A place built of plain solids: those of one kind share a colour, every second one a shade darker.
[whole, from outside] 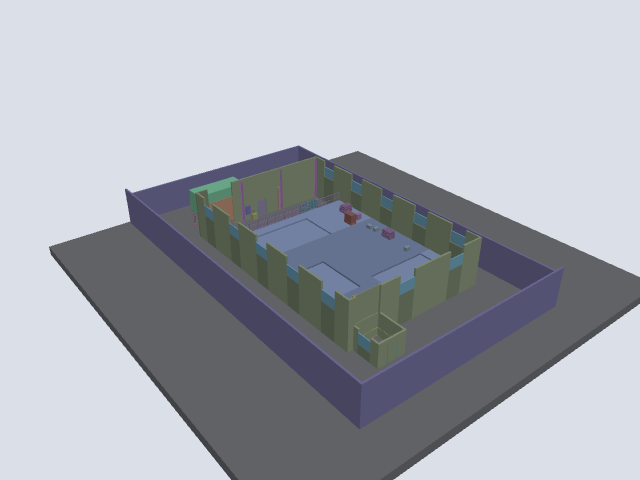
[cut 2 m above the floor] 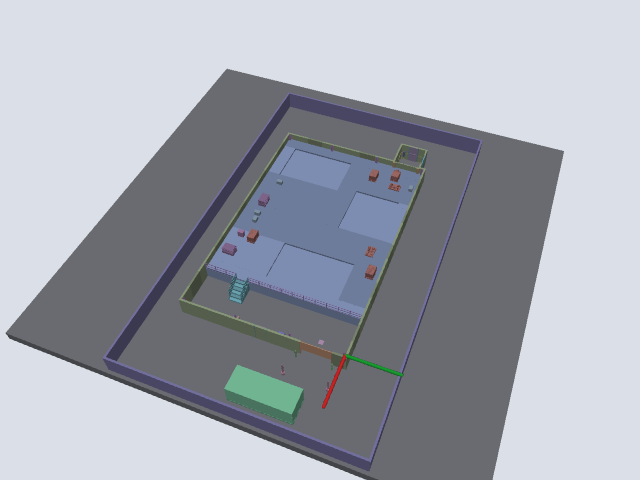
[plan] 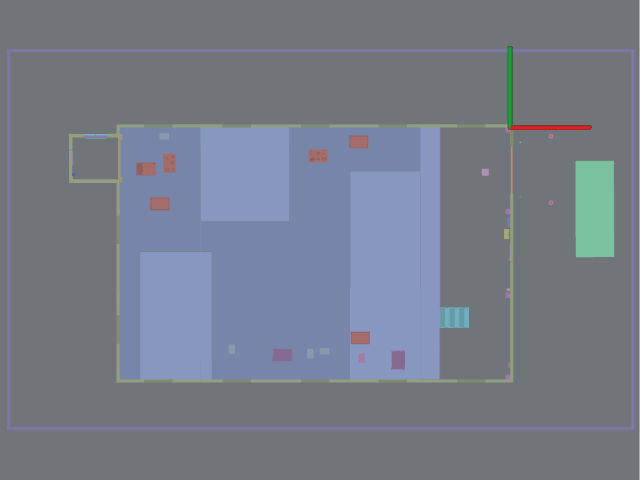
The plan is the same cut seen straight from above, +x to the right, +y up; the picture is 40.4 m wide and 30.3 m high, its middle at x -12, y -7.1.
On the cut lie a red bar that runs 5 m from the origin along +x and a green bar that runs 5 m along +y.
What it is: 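A works' hall with a walk round sunk beds; one tall room; a strip of floor behind the doors, a deck 1.28 m over it that fills the rest, and 3 sunk grounds in the deck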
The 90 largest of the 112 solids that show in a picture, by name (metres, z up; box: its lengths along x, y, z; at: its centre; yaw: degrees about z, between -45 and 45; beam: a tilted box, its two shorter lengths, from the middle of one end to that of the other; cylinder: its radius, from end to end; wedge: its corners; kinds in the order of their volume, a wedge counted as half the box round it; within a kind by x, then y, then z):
{
 "raised_floor_bank_1": {"box": [1.3, 15.9, 1.33], "at": [-24.0, -7.95, 0.61]},
 "raised_floor_bank_2": {"box": [3.8, 1.3, 1.33], "at": [-21.45, -15.25, 0.61]},
 "raised_floor_bank_3": {"box": [3.8, 7.85, 1.33], "at": [-21.45, -3.92, 0.61]},
 "raised_floor_bank_4": {"box": [4.5, 6.75, 1.16], "at": [-21.1, -11.22, 0.53]},
 "raised_floor_bank_5": {"box": [0.7, 1.3, 1.33], "at": [-19.2, -15.25, 0.61]},
 "raised_floor_bank_6": {"box": [0.7, 1.95, 1.33], "at": [-19.2, -6.88, 0.61]},
 "raised_floor_bank_7": {"box": [0.7, 1.15, 1.33], "at": [-19.2, -0.57, 0.61]},
 "raised_floor_bank_8": {"box": [5.6, 4.75, 1.16], "at": [-16.75, -3.52, 0.53]},
 "raised_floor_bank_9": {"box": [4.9, 10.0, 1.33], "at": [-16.4, -10.9, 0.61]},
 "raised_floor_bank_10": {"box": [4.9, 1.15, 1.33], "at": [-16.4, -0.57, 0.61]},
 "raised_floor_bank_11": {"box": [3.85, 15.9, 1.33], "at": [-12.03, -7.95, 0.61]},
 "raised_floor_bank_12": {"box": [4.45, 5.8, 1.33], "at": [-7.88, -13.0, 0.61]},
 "raised_floor_bank_13": {"box": [4.45, 7.35, 1.16], "at": [-7.88, -6.42, 0.53]},
 "raised_floor_bank_14": {"box": [4.45, 2.75, 1.33], "at": [-7.88, -1.38, 0.61]},
 "raised_floor_bank_15": {"box": [1.25, 15.9, 1.33], "at": [-5.03, -7.95, 0.61]},
 "yard_bound_1": {"box": [0.2, 24.04, 4.33], "at": [-31.65, -7.07, 2.12]},
 "yard_bound_2": {"box": [39.6, 0.2, 3.63], "at": [-11.95, -19.0, 1.77]},
 "yard_bound_3": {"box": [39.6, 0.2, 4.33], "at": [-11.95, 4.85, 2.12]},
 "yard_bound_4": {"box": [0.2, 24.04, 3.63], "at": [7.75, -7.07, 1.77]},
 "wall_1": {"box": [0.2, 3.1, 2.55], "at": [-27.75, -1.95, 1.23]},
 "wall_2": {"box": [0.96, 0.2, 2.55], "at": [-27.38, -0.5, 1.23]},
 "wall_3": {"box": [3.2, 0.2, 2.55], "at": [-26.25, -3.4, 1.23]},
 "wall_4": {"box": [1.51, 0.2, 1.05], "at": [-26.15, -0.5, 0.47]},
 "wall_5": {"box": [0.76, 0.2, 2.55], "at": [-25.02, -0.5, 1.23]},
 "wall_6": {"box": [0.2, 2.46, 5.35], "at": [-24.75, -14.88, 2.62]},
 "wall_7": {"box": [0.2, 1.81, 3.35], "at": [-24.75, -12.75, 1.62]},
 "wall_8": {"box": [0.2, 4.51, 5.35], "at": [-24.75, -9.6, 2.62]},
 "wall_9": {"box": [0.2, 1.81, 3.35], "at": [-24.75, -6.45, 1.62]},
 "wall_10": {"box": [0.2, 2.26, 5.35], "at": [-24.75, -4.42, 2.62]},
 "wall_11": {"box": [0.2, 0.8, 5.35], "at": [-24.75, -0.2, 2.62]},
 "wall_12": {"box": [0.06, 2.7, 2.55], "at": [-24.68, -1.95, 1.23]},
 "wall_13": {"box": [0.06, 2.82, 5.35], "at": [-24.62, -1.95, 2.62]},
 "wall_14": {"box": [1.76, 0.2, 5.35], "at": [-23.98, -16.0, 2.62]},
 "wall_15": {"box": [1.76, 0.2, 5.35], "at": [-23.98, 0.1, 2.62]},
 "wall_16": {"box": [1.81, 0.2, 3.35], "at": [-22.2, -16.0, 1.62]},
 "wall_17": {"box": [1.81, 0.2, 3.35], "at": [-22.2, 0.1, 1.62]},
 "wall_18": {"box": [3.16, 0.2, 5.35], "at": [-19.73, -16.0, 2.62]},
 "wall_19": {"box": [3.16, 0.2, 5.35], "at": [-19.73, 0.1, 2.62]},
 "wall_20": {"box": [1.81, 0.2, 3.35], "at": [-17.25, -16.0, 1.62]},
 "wall_21": {"box": [1.81, 0.2, 3.35], "at": [-17.25, 0.1, 1.62]},
 "wall_22": {"box": [3.16, 0.2, 5.35], "at": [-14.78, -16.0, 2.62]},
 "wall_23": {"box": [3.16, 0.2, 5.35], "at": [-14.78, 0.1, 2.62]},
 "wall_24": {"box": [1.81, 0.2, 3.35], "at": [-12.3, -16.0, 1.62]},
 "wall_25": {"box": [1.81, 0.2, 3.35], "at": [-12.3, 0.1, 1.62]},
 "wall_26": {"box": [3.11, 0.2, 5.35], "at": [-9.85, -16.0, 2.62]},
 "wall_27": {"box": [3.11, 0.2, 5.35], "at": [-9.85, 0.1, 2.62]},
 "wall_28": {"box": [1.81, 0.2, 3.35], "at": [-7.4, -16.0, 1.62]},
 "wall_29": {"box": [1.81, 0.2, 3.35], "at": [-7.4, 0.1, 1.62]},
 "wall_30": {"box": [3.16, 0.2, 5.35], "at": [-4.92, -16.0, 2.62]},
 "wall_31": {"box": [3.16, 0.2, 5.35], "at": [-4.92, 0.1, 2.62]},
 "wall_32": {"box": [1.81, 0.2, 3.35], "at": [-2.45, -16.0, 1.62]},
 "wall_33": {"box": [1.81, 0.2, 3.35], "at": [-2.45, 0.1, 1.62]},
 "wall_34": {"box": [1.76, 0.2, 5.35], "at": [-0.68, -16.0, 2.62]},
 "wall_35": {"box": [1.76, 0.2, 5.35], "at": [-0.68, 0.1, 2.62]},
 "wall_36": {"box": [0.2, 11.96, 5.35], "at": [0.1, -10.12, 2.62]},
 "wall_37": {"box": [0.2, 1.36, 5.35], "at": [0.1, -0.47, 2.62]},
 "beyond_container_1": {"box": [2.32, 5.99, 2.59], "at": [5.35, -5.15, 1.24], "yaw": 0.1},
 "beyond_container_2": {"box": [2.4, 6.06, 2.65], "at": [5.35, -5.15, 1.27], "yaw": 0.1},
 "pallet_load_1": {"box": [0.37, 0.76, 0.61], "at": [-23.38, -2.62, 1.53]},
 "pallet_load_2": {"box": [0.8, 0.75, 0.79], "at": [-22.81, -2.62, 1.63]},
 "pallet_load_3": {"box": [1.08, 0.68, 1.03], "at": [-22.11, -4.82, 1.74]},
 "pallet_load_4": {"box": [1.11, 0.76, 0.87], "at": [-22.11, -4.82, 1.86]},
 "pallet_load_5": {"box": [0.8, 1.2, 0.2], "at": [-21.5, -2.25, 1.33]},
 "pallet_load_6": {"box": [1.2, 0.8, 0.2], "at": [-12.12, -1.79, 1.33]},
 "pallet_load_7": {"box": [1.08, 0.68, 0.86], "at": [-9.55, -0.9, 1.66]},
 "pallet_load_8": {"box": [1.12, 0.76, 0.71], "at": [-9.55, -0.9, 1.78]},
 "pallet_load_9": {"box": [1.08, 0.68, 1.14], "at": [-9.46, -13.29, 1.8]},
 "pallet_load_10": {"box": [1.13, 0.74, 0.98], "at": [-9.46, -13.29, 1.92]},
 "window_pane_1": {"box": [1.5, 0.1, 1.16], "at": [-26.15, -0.45, 1.57]},
 "window_pane_2": {"box": [0.1, 1.8, 1.21], "at": [-24.8, -12.75, 3.89]},
 "window_pane_3": {"box": [0.1, 1.8, 1.21], "at": [-24.8, -6.45, 3.89]},
 "window_pane_4": {"box": [1.8, 0.1, 1.21], "at": [-22.2, -16.05, 3.89]},
 "window_pane_5": {"box": [1.8, 0.1, 1.21], "at": [-22.2, 0.15, 3.89]},
 "window_pane_6": {"box": [1.8, 0.1, 1.21], "at": [-17.25, -16.05, 3.89]},
 "window_pane_7": {"box": [1.8, 0.1, 1.21], "at": [-17.25, 0.15, 3.89]},
 "window_pane_8": {"box": [1.8, 0.1, 1.21], "at": [-12.3, -16.05, 3.89]},
 "window_pane_9": {"box": [1.8, 0.1, 1.21], "at": [-12.3, 0.15, 3.89]},
 "window_pane_10": {"box": [1.8, 0.1, 1.21], "at": [-7.4, -16.05, 3.89]},
 "window_pane_11": {"box": [1.8, 0.1, 1.21], "at": [-7.4, 0.15, 3.89]},
 "window_pane_12": {"box": [1.8, 0.1, 1.21], "at": [-2.45, -16.05, 3.89]},
 "window_pane_13": {"box": [1.8, 0.1, 1.21], "at": [-2.45, 0.15, 3.89]},
 "door_landing_1": {"box": [0.32, 1.32, 1.15], "at": [-4.26, -12.0, 0.52]},
 "door_landing_2": {"box": [0.32, 1.32, 0.96], "at": [-3.96, -12.0, 0.43]},
 "door_landing_3": {"box": [0.32, 1.32, 0.78], "at": [-3.66, -12.0, 0.34]},
 "door_landing_4": {"box": [0.32, 1.32, 0.6], "at": [-3.36, -12.0, 0.25]},
 "door_landing_5": {"box": [0.32, 1.32, 0.42], "at": [-3.06, -12.0, 0.16]},
 "pallet_stack_1": {"box": [1.13, 0.73, 0.86], "at": [-14.37, -14.36, 1.66]},
 "pallet_stack_2": {"box": [0.75, 1.11, 0.86], "at": [-7.08, -14.69, 1.66]},
 "roller_shutter_1": {"box": [0.06, 2.86, 2.87], "at": [0.12, -2.65, 2.17]},
 "fire_extinguisher_1": {"box": [0.34, 0.64, 0.79], "at": [-0.22, -6.72, 0.34]}
}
